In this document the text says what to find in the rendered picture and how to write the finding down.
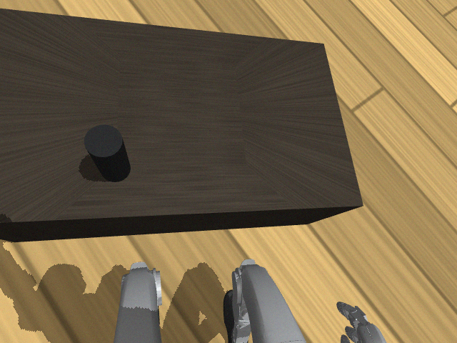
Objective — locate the right robot hand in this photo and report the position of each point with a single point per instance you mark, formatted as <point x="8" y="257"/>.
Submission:
<point x="362" y="331"/>

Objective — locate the right robot foot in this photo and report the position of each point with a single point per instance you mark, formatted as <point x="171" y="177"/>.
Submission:
<point x="228" y="315"/>

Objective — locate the can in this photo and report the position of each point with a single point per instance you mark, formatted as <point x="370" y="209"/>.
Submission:
<point x="106" y="147"/>

